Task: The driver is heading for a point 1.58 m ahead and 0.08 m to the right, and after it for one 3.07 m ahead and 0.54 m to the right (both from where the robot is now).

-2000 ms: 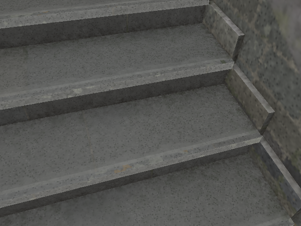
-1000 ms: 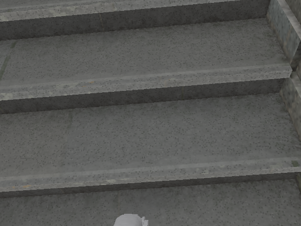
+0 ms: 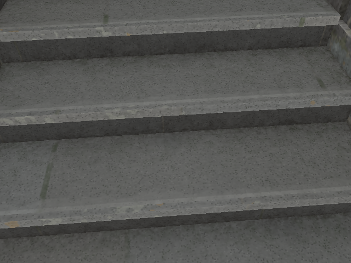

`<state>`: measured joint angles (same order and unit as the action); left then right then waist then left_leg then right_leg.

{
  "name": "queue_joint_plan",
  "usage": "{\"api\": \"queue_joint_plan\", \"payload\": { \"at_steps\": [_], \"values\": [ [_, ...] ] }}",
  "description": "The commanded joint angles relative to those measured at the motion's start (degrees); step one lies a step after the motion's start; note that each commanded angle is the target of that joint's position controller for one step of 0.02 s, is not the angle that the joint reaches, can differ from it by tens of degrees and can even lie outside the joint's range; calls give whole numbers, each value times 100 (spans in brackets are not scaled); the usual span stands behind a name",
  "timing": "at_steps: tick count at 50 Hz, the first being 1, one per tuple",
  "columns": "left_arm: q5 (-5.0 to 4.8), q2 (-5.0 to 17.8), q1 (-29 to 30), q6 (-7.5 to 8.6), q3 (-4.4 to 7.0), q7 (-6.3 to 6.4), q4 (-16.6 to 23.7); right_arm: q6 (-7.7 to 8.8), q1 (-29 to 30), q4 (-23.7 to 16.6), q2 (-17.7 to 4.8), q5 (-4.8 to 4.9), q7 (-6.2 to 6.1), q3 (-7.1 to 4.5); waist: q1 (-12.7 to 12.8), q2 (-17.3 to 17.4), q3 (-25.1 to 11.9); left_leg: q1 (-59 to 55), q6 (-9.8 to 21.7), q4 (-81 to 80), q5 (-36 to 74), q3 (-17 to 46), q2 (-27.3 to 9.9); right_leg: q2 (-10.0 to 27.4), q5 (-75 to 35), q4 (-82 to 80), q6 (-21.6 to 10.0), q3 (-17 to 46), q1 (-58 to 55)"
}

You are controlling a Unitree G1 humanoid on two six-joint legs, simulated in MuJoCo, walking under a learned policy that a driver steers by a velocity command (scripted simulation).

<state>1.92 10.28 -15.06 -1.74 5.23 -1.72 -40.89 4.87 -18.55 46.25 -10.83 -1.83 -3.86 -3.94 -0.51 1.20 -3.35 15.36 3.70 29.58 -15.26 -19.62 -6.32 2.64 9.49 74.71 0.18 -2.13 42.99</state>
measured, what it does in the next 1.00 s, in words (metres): climbs: right foot, then left foot 0.15 m higher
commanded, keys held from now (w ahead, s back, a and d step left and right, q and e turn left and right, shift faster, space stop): w+e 0.14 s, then w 0.52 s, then w+q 0.08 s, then s+q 0.26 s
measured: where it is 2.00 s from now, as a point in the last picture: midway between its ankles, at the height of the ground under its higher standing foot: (210, 166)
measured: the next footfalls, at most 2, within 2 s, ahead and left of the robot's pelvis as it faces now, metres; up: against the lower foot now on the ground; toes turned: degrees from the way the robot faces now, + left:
right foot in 0.32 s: +0.17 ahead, -0.17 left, +0.00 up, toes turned -14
left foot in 0.70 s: +0.49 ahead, -0.08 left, +0.15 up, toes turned -6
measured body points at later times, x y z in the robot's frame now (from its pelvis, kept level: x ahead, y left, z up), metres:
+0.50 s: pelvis +0.21 -0.10 +0.00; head +0.21 -0.12 +0.45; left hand +0.20 +0.14 -0.13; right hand +0.38 -0.32 -0.10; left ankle +0.20 +0.01 -0.40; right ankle +0.13 -0.16 -0.74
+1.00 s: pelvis +0.48 -0.13 +0.15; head +0.52 -0.11 +0.60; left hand +0.78 +0.02 +0.11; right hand +0.41 -0.37 +0.02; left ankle +0.46 -0.08 -0.58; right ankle +0.56 -0.24 -0.33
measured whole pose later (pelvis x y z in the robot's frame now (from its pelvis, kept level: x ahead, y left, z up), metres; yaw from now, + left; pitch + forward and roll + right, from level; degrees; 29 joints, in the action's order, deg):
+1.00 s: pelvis +0.48 -0.13 +0.15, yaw -2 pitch +4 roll -1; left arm 2.7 6.2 3.8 2.7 -1.4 2.0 -28.5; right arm 4.7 -27.7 54.3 -11.0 -1.8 -1.3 -2.6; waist -4.2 -1.7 0.8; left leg 14.5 7.3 27.7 -16.0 1.9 7.8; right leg -0.2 21.2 108.7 -2.3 -1.5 67.8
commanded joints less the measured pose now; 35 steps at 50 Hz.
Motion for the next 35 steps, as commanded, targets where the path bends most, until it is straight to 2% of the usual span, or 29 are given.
{"api": "queue_joint_plan", "payload": {
  "at_steps": [1,3,4,7,10,12,13,14,15,16,17,18,19,20,21,22,23,24,25,26,27,28,29,30,31,32,33,34,35],
  "values": [
    [-10,331,327,84,106,-52,237,177,154,-234,-652,-128,91,-185,55,437,11,-775,642,-1959,-2244,1634,-1643,121,269,268,-277,-253,588],
    [-13,283,402,79,89,-12,247,171,72,-118,-626,-135,121,-168,98,517,294,-680,671,-2086,-2482,1501,-1719,204,320,418,-393,-236,749],
    [-34,330,659,78,91,-34,333,182,-181,-58,-647,-161,124,-163,-21,437,540,-1039,694,-2135,-2509,1570,-1818,289,381,212,-376,-104,1207],
    [-44,317,878,102,42,-85,458,197,-282,-22,-771,-190,130,-158,-44,416,661,-1387,596,-2247,-2265,1298,-2006,443,587,-327,-396,-18,1285],
    [-61,387,481,146,21,-128,387,192,375,-136,-943,-190,194,-146,283,495,682,-402,401,-2368,-1465,383,-1604,357,845,-2067,-605,-406,-782],
    [-32,459,186,157,48,-96,354,158,96,97,-1112,-120,240,-163,296,397,650,-452,565,-1882,-76,220,-1524,-22,1210,-2805,-743,-899,-1797],
    [-6,408,-482,186,71,-58,245,119,175,152,-1235,-38,292,-193,645,453,315,-652,598,-899,1742,118,-1398,-221,1015,-3189,-852,-1064,-2399],
    [-19,409,-1312,289,114,21,-58,20,395,197,-1190,44,390,-168,1119,80,-36,-744,516,624,3323,-158,-1001,-625,527,-4167,-921,-1252,-3250],
    [41,639,-1952,394,189,65,-361,-31,545,93,-982,162,487,-88,1355,-319,-158,-162,389,2144,3110,-95,-714,-776,240,-4732,-812,-983,-4019],
    [144,1010,-1828,495,189,103,-292,-19,690,-116,-240,140,545,105,1022,-1091,246,1567,64,3890,-218,263,-371,530,662,-5396,-589,1316,-4147],
    [117,1831,-1980,446,320,224,-259,29,549,-567,-90,218,584,124,654,-1899,-332,3355,-297,5680,-889,1345,467,1586,-969,-6097,-1177,4108,-5364],
    [230,1728,-1818,476,299,274,-181,71,1035,-756,17,157,597,208,761,-1287,-357,4441,-304,6894,-582,1729,404,2004,31,-6446,-1615,4449,-5524],
    [164,1377,-1492,534,190,229,-154,139,1619,-904,106,86,595,256,685,-824,150,4922,-216,7682,1,1757,117,1903,537,-6209,-1691,3584,-4986],
    [171,989,-1253,560,59,194,-258,174,1749,-925,194,42,615,282,480,-631,338,5182,-101,8461,131,1667,50,1596,391,-5999,-1516,2901,-4452],
    [107,670,-1352,622,-56,141,-465,135,1733,-993,365,15,583,318,373,-678,246,5423,55,9573,63,1680,140,1457,-164,-5850,-1456,2470,-4251],
    [45,398,-1439,692,-165,115,-670,66,1771,-1140,533,-51,586,384,199,-488,256,5726,189,10019,63,1851,158,1373,-87,-5768,-1298,2071,-4013],
    [28,246,-1586,738,-225,129,-888,9,1937,-1277,723,-60,598,471,129,-368,365,6191,316,10295,-56,1915,230,1337,243,-5839,-1185,1855,-3920],
    [28,250,-1674,754,-257,76,-1111,-51,2068,-1410,903,19,559,533,83,-471,586,6698,433,10879,-352,1966,376,1365,362,-5949,-1195,1793,-3789],
    [72,324,-1662,781,-261,35,-1225,-123,2181,-1569,916,107,490,575,22,-503,715,7003,494,10907,-644,2057,450,1328,691,-6101,-1090,1533,-3655],
    [1,282,-1509,799,-303,11,-1295,-181,2344,-1786,836,111,445,620,-192,-399,984,6762,550,10170,-657,2110,417,1211,842,-6442,-895,1157,-3077],
    [-27,317,-1308,807,-348,-5,-1334,-219,2705,-2017,707,166,428,677,-289,-257,1225,6251,488,8788,-631,1738,362,915,1094,-6943,-688,639,-2395],
    [-132,156,-1343,794,-415,105,-1484,-297,3000,-2227,641,254,415,719,-250,-457,1304,5463,468,7845,-499,1384,243,841,238,-7625,-839,435,-1934],
    [-248,265,-1492,746,-439,217,-1507,-380,2994,-2198,437,272,422,727,-109,-310,1140,4523,409,6763,-591,710,395,614,-1292,-8169,-967,38,-1915],
    [-305,355,-996,735,-444,290,-1295,-377,2669,-2112,528,324,389,714,-356,-340,813,2779,431,5787,-368,599,358,541,-3215,-8269,-1075,-356,-1516],
    [-469,679,-908,760,-387,340,-1195,-409,1972,-1660,392,311,360,646,-565,-383,-232,1281,434,5561,-23,376,895,449,-6627,-7574,-1154,-682,-1993],
    [-503,1292,-1062,936,-175,312,-1085,-448,1264,-1450,371,249,297,600,-737,-710,-695,970,480,5034,-309,511,984,818,-8972,-6672,-1147,-533,-3016],
    [-446,1658,-940,1024,5,284,-1073,-487,456,-1248,156,158,207,476,-1155,-1055,-1163,926,581,4511,-849,733,1020,1177,-10160,-5426,-1083,-419,-4039],
    [-418,1755,-745,1080,133,186,-930,-460,85,-1217,-224,68,173,308,-1228,-1251,-1475,785,686,3468,-1168,978,1149,1233,-10233,-4240,-1016,-305,-4709],
    [-400,1578,-451,1094,186,77,-784,-401,-107,-1107,-491,-18,180,168,-1397,-1028,-1644,198,785,2139,-1009,1354,1248,915,-9317,-2658,-940,-301,-4630]
  ]
}}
